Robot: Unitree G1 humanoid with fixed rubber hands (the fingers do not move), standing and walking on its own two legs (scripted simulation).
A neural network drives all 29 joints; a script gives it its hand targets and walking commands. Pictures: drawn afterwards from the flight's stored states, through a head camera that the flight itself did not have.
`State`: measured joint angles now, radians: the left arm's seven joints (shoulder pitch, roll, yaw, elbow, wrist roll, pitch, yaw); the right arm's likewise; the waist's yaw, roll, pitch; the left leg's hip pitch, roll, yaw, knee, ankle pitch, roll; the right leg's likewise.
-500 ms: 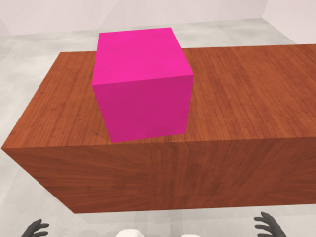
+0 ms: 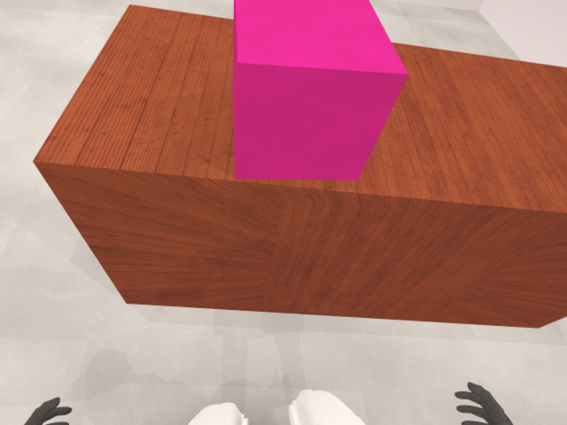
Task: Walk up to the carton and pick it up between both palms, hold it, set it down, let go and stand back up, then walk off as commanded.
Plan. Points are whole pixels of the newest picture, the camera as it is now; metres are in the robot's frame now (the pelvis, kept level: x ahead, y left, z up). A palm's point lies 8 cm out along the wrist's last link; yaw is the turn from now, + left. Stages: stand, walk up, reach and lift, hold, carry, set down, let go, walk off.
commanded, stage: walk off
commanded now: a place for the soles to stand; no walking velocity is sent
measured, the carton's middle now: (299, 82) +0.69 +0.00 +0.08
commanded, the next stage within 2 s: none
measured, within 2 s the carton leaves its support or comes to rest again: neither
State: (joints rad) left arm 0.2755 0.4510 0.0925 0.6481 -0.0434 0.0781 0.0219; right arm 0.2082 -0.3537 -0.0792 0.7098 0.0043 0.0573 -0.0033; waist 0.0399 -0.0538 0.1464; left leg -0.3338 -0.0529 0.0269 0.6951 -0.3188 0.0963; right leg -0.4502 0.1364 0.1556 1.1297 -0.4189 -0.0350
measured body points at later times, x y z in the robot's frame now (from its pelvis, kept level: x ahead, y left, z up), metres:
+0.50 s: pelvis -0.14 -0.07 -0.02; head -0.11 -0.10 +0.42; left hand -0.06 +0.27 -0.08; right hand -0.01 -0.36 -0.15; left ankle -0.05 +0.05 -0.67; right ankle -0.05 -0.16 -0.72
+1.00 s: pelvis -0.26 -0.03 -0.01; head -0.24 +0.00 +0.44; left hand -0.14 +0.29 -0.11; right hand -0.15 -0.35 -0.08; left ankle -0.28 +0.05 -0.72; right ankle -0.18 -0.17 -0.67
